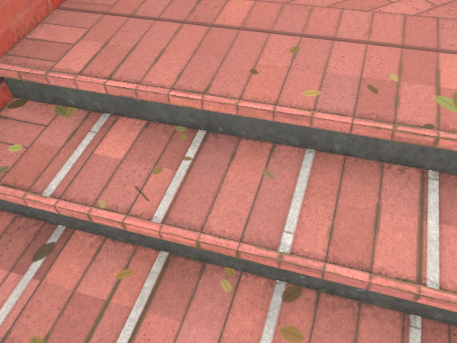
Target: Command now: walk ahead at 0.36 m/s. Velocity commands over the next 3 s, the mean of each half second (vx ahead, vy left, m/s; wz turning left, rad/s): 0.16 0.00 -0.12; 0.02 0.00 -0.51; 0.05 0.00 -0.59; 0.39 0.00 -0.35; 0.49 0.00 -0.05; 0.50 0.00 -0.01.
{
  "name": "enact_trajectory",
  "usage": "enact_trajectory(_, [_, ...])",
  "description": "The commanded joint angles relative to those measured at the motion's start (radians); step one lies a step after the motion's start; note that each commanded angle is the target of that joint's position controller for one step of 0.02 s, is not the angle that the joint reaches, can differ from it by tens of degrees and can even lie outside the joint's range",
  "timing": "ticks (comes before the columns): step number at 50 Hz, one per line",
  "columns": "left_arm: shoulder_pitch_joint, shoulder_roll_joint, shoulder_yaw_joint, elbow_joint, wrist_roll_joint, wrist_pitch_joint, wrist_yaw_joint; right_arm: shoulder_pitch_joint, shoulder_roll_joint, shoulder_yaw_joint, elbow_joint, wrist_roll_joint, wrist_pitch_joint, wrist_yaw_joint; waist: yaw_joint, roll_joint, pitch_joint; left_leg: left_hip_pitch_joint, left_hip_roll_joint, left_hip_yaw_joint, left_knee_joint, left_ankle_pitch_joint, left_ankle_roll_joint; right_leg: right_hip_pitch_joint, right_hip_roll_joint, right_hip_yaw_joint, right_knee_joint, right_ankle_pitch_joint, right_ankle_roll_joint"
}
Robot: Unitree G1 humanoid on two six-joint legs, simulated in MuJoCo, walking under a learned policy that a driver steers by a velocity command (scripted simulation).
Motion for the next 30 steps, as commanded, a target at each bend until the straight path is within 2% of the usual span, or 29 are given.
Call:
enact_trajectory(1, [0.087, 0.081, 0.011, 0.011, -0.003, -0.026, 0.003, 0.067, -0.02, -0.009, -0.022, -0.003, 0.014, -0.003, -0.033, -0.09, 0.027, -0.166, 0.012, 0.016, 0.154, 0.047, -0.031, 0.067, -0.257, 0.165, -0.132, 0.677, -0.135])
enact_trajectory(3, [0.133, 0.074, 0.003, 0.037, -0.001, -0.025, 0.013, -0.013, -0.009, -0.004, -0.049, -0.003, 0.029, -0.015, -0.007, -0.118, 0.031, -0.234, 0.008, 0.033, 0.163, 0.023, -0.039, 0.106, -0.249, 0.121, -0.124, 0.795, -0.136])
enact_trajectory(4, [0.179, 0.076, 0.003, 0.057, 0.004, -0.021, 0.019, -0.044, 0.005, 0.0, -0.056, 0.002, 0.038, -0.024, 0.012, -0.167, 0.031, -0.296, -0.003, 0.055, 0.233, -0.021, -0.038, 0.153, -0.256, 0.132, -0.124, 0.794, -0.15])
enact_trajectory(5, [0.226, 0.075, 0.002, 0.075, 0.007, -0.018, 0.026, -0.073, 0.017, 0.003, -0.069, 0.006, 0.046, -0.036, 0.033, -0.187, 0.033, -0.379, -0.013, 0.059, 0.353, -0.073, -0.035, 0.197, -0.278, 0.159, -0.132, 0.779, -0.179])
enact_trajectory(7, [0.249, 0.091, 0.005, 0.088, 0.012, -0.01, 0.037, -0.179, 0.024, 0.007, -0.131, 0.004, 0.055, -0.055, 0.036, -0.152, 0.093, -0.599, 0.003, 0.024, 0.503, -0.169, -0.025, 0.276, -0.342, 0.211, -0.154, 0.658, -0.205])
enact_trajectory(8, [0.253, 0.096, 0.007, 0.093, 0.012, -0.008, 0.039, -0.223, 0.025, 0.011, -0.164, 0.003, 0.056, -0.059, 0.035, -0.125, 0.113, -0.689, 0.018, 0.002, 0.524, -0.205, -0.018, 0.306, -0.361, 0.223, -0.167, 0.57, -0.199])
enact_trajectory(10, [0.269, 0.093, 0.005, 0.105, 0.017, -0.008, 0.045, -0.291, 0.027, 0.018, -0.217, -0.001, 0.057, -0.065, 0.042, -0.113, 0.123, -0.809, 0.027, 0.001, 0.546, -0.267, -0.002, 0.352, -0.358, 0.22, -0.184, 0.431, -0.179])
enact_trajectory(11, [0.278, 0.082, 0.001, 0.116, 0.019, -0.008, 0.046, -0.323, 0.043, 0.025, -0.239, 0.004, 0.056, -0.067, 0.053, -0.134, 0.123, -0.869, 0.022, 0.011, 0.608, -0.304, 0.008, 0.369, -0.363, 0.225, -0.19, 0.406, -0.181])
enact_trajectory(12, [0.273, 0.093, -0.001, 0.119, 0.018, -0.006, 0.05, -0.368, 0.058, 0.037, -0.279, 0.011, 0.053, -0.069, 0.057, -0.134, 0.133, -0.922, 0.034, 0.014, 0.616, -0.341, 0.016, 0.375, -0.371, 0.216, -0.211, 0.392, -0.171])
enact_trajectory(13, [0.271, 0.083, -0.004, 0.126, 0.018, -0.002, 0.055, -0.404, 0.061, 0.043, -0.313, 0.008, 0.051, -0.069, 0.06, -0.116, 0.146, -0.948, 0.058, 0.015, 0.576, -0.35, 0.02, 0.37, -0.369, 0.214, -0.226, 0.395, -0.163])
enact_trajectory(14, [0.263, 0.081, -0.009, 0.133, 0.012, 0.008, 0.057, -0.439, 0.072, 0.058, -0.351, 0.007, 0.049, -0.063, 0.056, -0.098, 0.134, -0.897, 0.077, 0.058, 0.42, -0.344, 0.013, 0.34, -0.317, 0.178, -0.253, 0.371, -0.137])
enact_trajectory(15, [0.276, 0.067, -0.013, 0.151, 0.004, 0.018, 0.066, -0.47, 0.1, 0.073, -0.393, 0.001, 0.05, -0.058, 0.063, -0.115, 0.122, -0.818, 0.09, 0.048, 0.337, -0.303, 0.018, 0.295, -0.299, 0.177, -0.268, 0.464, -0.119])
enact_trajectory(16, [0.227, 0.07, -0.015, 0.125, -0.003, 0.033, 0.06, -0.407, 0.12, 0.089, -0.387, 0.009, 0.057, -0.042, 0.04, -0.088, 0.061, -0.563, 0.075, 0.11, 0.133, -0.158, 0.02, 0.189, -0.261, 0.12, -0.309, 0.581, -0.122])
enact_trajectory(17, [0.2, 0.081, -0.009, 0.115, -0.011, 0.038, 0.057, -0.38, 0.147, 0.099, -0.394, 0.04, 0.067, -0.044, 0.025, -0.15, 0.021, -0.279, 0.051, 0.095, -0.031, -0.118, 0.048, 0.077, -0.265, 0.112, -0.349, 0.749, -0.104])
enact_trajectory(18, [0.158, 0.123, 0.002, 0.097, -0.011, 0.041, 0.049, -0.305, 0.114, 0.084, -0.372, 0.051, 0.079, -0.053, -0.013, -0.166, -0.034, -0.108, 0.006, 0.107, -0.117, -0.089, 0.057, 0.077, -0.252, 0.085, -0.294, 0.931, -0.082])
enact_trajectory(19, [0.15, 0.191, 0.014, 0.072, -0.022, 0.03, 0.028, -0.154, 0.066, 0.056, -0.315, 0.055, 0.076, -0.055, -0.059, -0.199, -0.177, 0.096, -0.078, 0.175, -0.102, -0.116, 0.064, 0.104, -0.253, 0.054, -0.14, 1.374, -0.074])
enact_trajectory(20, [0.079, 0.239, 0.032, 0.049, -0.041, 0.016, 0.005, 0.05, 0.022, 0.032, -0.27, 0.056, 0.066, -0.059, -0.174, -0.226, -0.278, 0.299, -0.075, 0.101, -0.257, 0.046, 0.083, 0.106, -0.241, 0.041, 0.083, 1.48, -0.018])
enact_trajectory(21, [0.045, 0.201, 0.03, -0.009, -0.065, -0.009, -0.019, 0.131, -0.081, -0.006, -0.259, 0.042, 0.043, -0.071, -0.208, -0.136, -0.375, 0.533, 0.09, -0.185, -0.414, 0.196, 0.139, -0.098, -0.149, 0.05, 0.385, 1.065, 0.06])
enact_trajectory(22, [0.018, 0.108, 0.016, -0.094, -0.079, -0.011, -0.03, 0.197, -0.238, -0.049, -0.248, 0.009, 0.037, -0.079, -0.214, 0.282, -0.555, 0.661, 0.445, -0.664, -0.752, 0.701, 0.285, -0.259, 0.089, 0.057, 0.866, -0.15, 0.099])
enact_trajectory(23, [0.065, 0.104, 0.034, -0.067, -0.021, 0.009, -0.025, 0.062, -0.227, -0.054, -0.27, 0.015, 0.044, -0.081, -0.111, 0.186, -0.586, 0.519, 0.424, -0.748, -0.799, 0.624, 0.269, -0.257, 0.054, 0.246, 1.179, -0.211, 0.073])
enact_trajectory(24, [0.048, 0.047, 0.032, -0.094, -0.013, 0.045, -0.012, -0.08, -0.163, -0.039, -0.277, 0.019, 0.053, -0.085, -0.025, 0.09, -0.427, 0.328, 0.416, -0.646, -0.816, 0.332, 0.241, -0.321, 0.004, 0.203, 1.243, -0.166, 0.063])
enact_trajectory(25, [0.027, 0.023, 0.034, -0.108, 0.009, 0.081, 0.01, -0.163, -0.058, -0.015, -0.262, 0.018, 0.062, -0.092, 0.018, -0.015, -0.219, 0.16, 0.365, -0.515, -0.803, 0.032, 0.181, -0.366, -0.053, 0.135, 1.183, -0.136, 0.056])
enact_trajectory(26, [-0.026, -0.001, 0.018, -0.123, -0.05, 0.108, 0.039, -0.243, 0.021, 0.021, -0.279, 0.013, 0.032, -0.076, -0.002, 0.024, -0.125, 0.051, 0.305, -0.413, -0.841, -0.155, 0.144, -0.445, -0.024, 0.119, 1.287, -0.196, 0.073])
enact_trajectory(27, [-0.009, 0.011, 0.024, -0.151, -0.06, 0.126, 0.058, -0.262, 0.04, 0.027, -0.236, 0.015, 0.014, -0.069, 0.05, 0.049, -0.063, -0.033, 0.282, -0.312, -0.851, -0.218, 0.111, -0.435, -0.042, 0.121, 1.302, -0.17, 0.057])
enact_trajectory(28, [0.004, 0.014, 0.02, -0.161, -0.048, 0.137, 0.069, -0.253, 0.047, 0.033, -0.212, 0.015, 0.0, -0.07, 0.059, 0.072, -0.04, -0.071, 0.299, -0.284, -0.869, -0.217, 0.111, -0.447, -0.03, 0.11, 1.392, -0.145, 0.039])
enact_trajectory(30, [-0.037, 0.048, 0.023, -0.203, -0.035, 0.142, 0.078, -0.187, 0.036, 0.033, -0.17, 0.022, -0.014, -0.084, 0.049, 0.01, -0.018, -0.048, 0.3, -0.214, -0.901, -0.158, 0.112, -0.49, -0.029, 0.127, 1.381, -0.054, 0.014])
Next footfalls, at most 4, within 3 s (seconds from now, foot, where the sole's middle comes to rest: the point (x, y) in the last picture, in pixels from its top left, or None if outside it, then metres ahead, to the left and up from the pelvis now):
0.40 left None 0.38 0.17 -0.63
1.24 right None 0.08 0.03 -0.78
1.80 left None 0.40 0.19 -0.63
2.36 right None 0.46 -0.19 -0.63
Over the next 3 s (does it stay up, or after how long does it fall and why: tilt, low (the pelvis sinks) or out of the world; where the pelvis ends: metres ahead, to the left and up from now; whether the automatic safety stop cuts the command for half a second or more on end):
stays up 0.73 -0.30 0.26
